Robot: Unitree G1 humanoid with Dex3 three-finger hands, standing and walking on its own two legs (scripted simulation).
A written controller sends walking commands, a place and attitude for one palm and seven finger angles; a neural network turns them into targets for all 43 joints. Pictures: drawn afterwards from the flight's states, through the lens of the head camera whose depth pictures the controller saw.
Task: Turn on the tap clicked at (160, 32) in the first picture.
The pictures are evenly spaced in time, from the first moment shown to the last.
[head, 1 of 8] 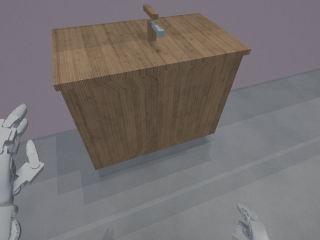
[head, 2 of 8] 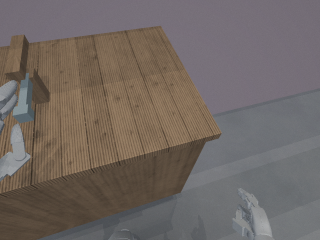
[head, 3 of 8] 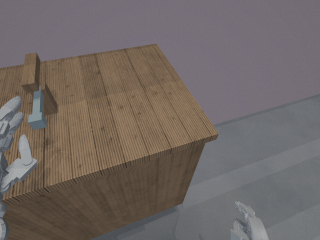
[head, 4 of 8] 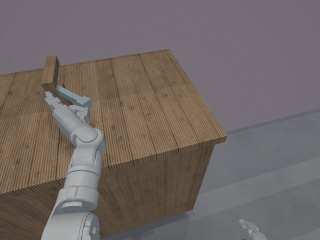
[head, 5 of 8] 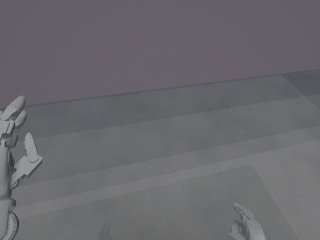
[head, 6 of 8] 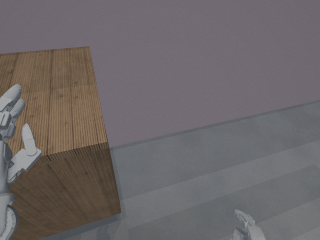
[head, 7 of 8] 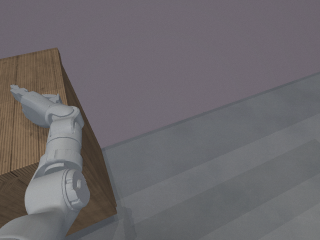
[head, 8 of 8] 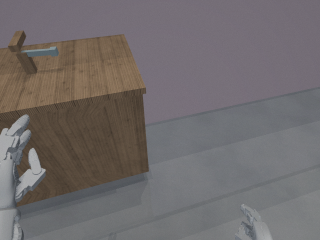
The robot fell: no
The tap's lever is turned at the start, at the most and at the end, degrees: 0 84 84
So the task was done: yes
